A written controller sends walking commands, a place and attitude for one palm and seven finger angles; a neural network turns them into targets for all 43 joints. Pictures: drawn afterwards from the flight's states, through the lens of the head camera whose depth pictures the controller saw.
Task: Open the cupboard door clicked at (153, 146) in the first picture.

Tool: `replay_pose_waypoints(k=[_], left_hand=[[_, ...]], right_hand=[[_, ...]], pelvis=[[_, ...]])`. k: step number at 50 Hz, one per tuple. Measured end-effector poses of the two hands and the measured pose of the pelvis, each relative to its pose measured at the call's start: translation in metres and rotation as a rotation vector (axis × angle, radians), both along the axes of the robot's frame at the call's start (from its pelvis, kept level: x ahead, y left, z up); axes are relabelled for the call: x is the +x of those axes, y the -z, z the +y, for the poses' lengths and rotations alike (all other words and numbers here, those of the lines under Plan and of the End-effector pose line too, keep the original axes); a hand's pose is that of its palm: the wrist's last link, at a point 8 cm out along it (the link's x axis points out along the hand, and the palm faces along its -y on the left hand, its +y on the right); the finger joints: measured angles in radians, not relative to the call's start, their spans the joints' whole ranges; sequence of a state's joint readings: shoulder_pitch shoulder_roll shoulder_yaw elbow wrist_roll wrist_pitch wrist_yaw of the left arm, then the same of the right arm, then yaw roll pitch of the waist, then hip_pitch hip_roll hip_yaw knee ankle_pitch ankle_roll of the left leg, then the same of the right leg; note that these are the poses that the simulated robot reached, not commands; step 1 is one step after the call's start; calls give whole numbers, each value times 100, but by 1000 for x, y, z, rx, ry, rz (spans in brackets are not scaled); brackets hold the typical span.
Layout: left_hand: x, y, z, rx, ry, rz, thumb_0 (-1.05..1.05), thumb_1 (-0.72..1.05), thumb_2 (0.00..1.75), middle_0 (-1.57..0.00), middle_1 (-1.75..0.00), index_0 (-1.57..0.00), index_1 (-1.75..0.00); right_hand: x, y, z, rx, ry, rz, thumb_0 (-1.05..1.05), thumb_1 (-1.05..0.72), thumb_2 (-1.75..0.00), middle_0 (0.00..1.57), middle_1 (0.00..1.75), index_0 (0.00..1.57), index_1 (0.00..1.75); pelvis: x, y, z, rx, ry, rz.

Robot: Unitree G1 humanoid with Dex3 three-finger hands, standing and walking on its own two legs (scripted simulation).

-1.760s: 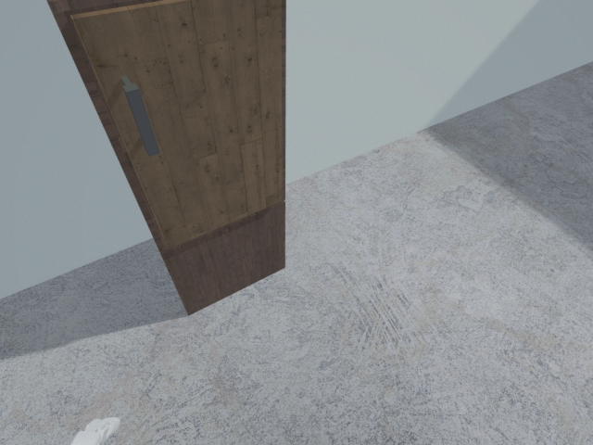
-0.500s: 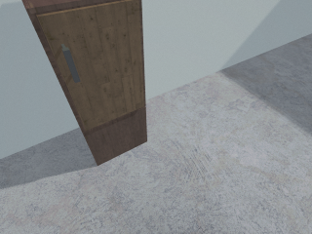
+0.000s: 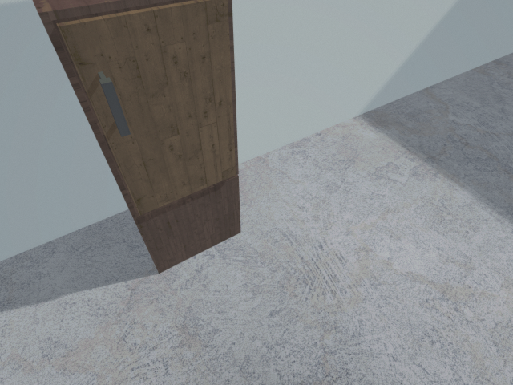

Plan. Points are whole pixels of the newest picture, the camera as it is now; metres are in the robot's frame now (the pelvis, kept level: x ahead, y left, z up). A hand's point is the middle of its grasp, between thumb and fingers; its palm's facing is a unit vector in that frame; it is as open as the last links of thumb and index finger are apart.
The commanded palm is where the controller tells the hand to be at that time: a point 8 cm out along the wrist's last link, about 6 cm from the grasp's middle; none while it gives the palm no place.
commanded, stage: walk to a spot facing it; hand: left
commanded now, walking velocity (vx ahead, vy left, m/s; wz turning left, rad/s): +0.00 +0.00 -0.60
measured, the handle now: (113, 104) +0.66 +0.38 +0.07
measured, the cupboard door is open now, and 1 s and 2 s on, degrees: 0 0 0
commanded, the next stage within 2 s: none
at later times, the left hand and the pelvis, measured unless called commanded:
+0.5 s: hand out of the picture +0.03 +0.14 -0.17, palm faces -0.20 -0.95 -0.25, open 7.4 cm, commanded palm none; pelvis -0.03 -0.04 -0.01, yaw -16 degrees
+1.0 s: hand out of the picture +0.15 +0.19 -0.17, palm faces -0.47 -0.85 -0.23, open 7.4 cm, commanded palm none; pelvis -0.03 +0.04 +0.00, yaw -33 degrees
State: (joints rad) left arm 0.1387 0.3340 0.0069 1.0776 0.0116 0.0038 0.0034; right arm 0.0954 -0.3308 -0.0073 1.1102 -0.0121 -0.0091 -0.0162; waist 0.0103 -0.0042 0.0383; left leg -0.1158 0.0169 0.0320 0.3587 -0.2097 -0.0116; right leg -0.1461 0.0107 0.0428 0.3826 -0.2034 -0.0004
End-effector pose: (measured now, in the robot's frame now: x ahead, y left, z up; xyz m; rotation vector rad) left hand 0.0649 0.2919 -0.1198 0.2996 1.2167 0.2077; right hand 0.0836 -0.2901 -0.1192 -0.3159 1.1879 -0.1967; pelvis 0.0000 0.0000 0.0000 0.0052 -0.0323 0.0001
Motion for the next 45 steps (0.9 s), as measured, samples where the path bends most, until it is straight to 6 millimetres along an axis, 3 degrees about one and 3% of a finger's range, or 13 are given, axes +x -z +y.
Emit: replay_pose_waypoints(k=[4, 9, 16, 25, 30, 35, 41, 45], left_hand=[[-4, 8, -9, -14, 18, 34, 0, 91, 90, -20, -30, -20, -30], [-10, 20, -31, -42, 59, 80, 0, 91, 90, -20, -30, -20, -30], [-18, 27, -73, -42, 113, 87, 0, 91, 90, -20, -30, -20, -30], [-27, 13, -103, -73, 167, 131, 0, 91, 90, -21, -30, -20, -30], [-9, 11, -102, -79, 223, 111, 0, 91, 90, -21, -30, -20, -30], [15, 12, -91, -80, 281, 73, 0, 91, 90, -21, -30, -20, -30], [48, 22, -67, -87, 363, 48, 0, 91, 90, -21, -30, -20, -30], [74, 30, -55, -102, 421, 33, 1, 91, 90, -20, -30, -20, -30]], right_hand=[[-10, 7, 9, 23, 44, -13, 1, -91, -90, 21, 30, 20, 30], [-37, 24, 17, 79, 111, -7, 1, -91, -90, 21, 30, 20, 30], [-76, 58, 3, 152, 214, 37, 1, -91, -90, 21, 30, 21, 30], [-98, 31, -18, 128, 309, 11, 1, -91, -90, 20, 30, 20, 30], [-107, 21, -24, 94, 360, -26, 1, -91, -90, 20, 30, 20, 30], [-113, 13, -17, 62, 399, -58, 1, -91, -90, 20, 30, 20, 30], [-123, 2, 11, 23, 458, -115, 1, -91, -90, 20, 30, 20, 30], [-150, -4, 40, -2, 511, -112, 1, -91, -90, 20, 30, 20, 30]], pelvis=[[-4, 4, 0, 7, 40, 1], [-13, 13, -7, 35, 107, -4], [-22, 29, -32, 30, 192, -3], [-33, 7, -42, 42, 277, 26], [-35, 5, -36, 42, 333, 42], [-37, 5, -22, 32, 388, 52], [-37, 9, 7, 19, 462, 62], [-37, 11, 26, 8, 513, 49]])
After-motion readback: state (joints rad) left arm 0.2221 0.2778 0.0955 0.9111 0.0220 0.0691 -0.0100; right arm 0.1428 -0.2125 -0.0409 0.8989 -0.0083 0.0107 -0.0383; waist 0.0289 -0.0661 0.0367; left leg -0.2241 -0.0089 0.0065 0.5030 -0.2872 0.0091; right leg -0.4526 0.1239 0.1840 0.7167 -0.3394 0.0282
